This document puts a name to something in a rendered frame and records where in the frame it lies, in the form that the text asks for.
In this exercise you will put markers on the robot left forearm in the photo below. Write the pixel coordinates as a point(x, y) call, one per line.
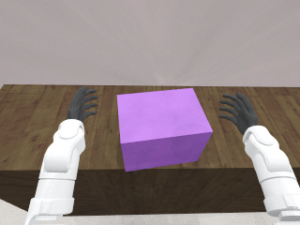
point(58, 173)

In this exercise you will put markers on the pedestal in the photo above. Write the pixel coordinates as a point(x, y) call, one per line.
point(223, 180)

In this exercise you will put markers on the robot right hand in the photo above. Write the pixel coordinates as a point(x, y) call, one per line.
point(243, 112)

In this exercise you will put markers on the robot left hand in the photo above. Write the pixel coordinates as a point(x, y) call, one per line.
point(76, 109)

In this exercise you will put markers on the robot right forearm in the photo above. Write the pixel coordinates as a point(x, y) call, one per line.
point(275, 174)

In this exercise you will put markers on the carton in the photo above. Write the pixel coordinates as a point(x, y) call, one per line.
point(161, 128)

